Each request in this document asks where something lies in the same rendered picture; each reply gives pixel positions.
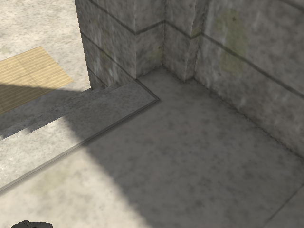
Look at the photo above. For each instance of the stairs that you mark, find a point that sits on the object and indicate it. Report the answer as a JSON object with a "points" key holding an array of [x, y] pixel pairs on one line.
{"points": [[19, 130]]}

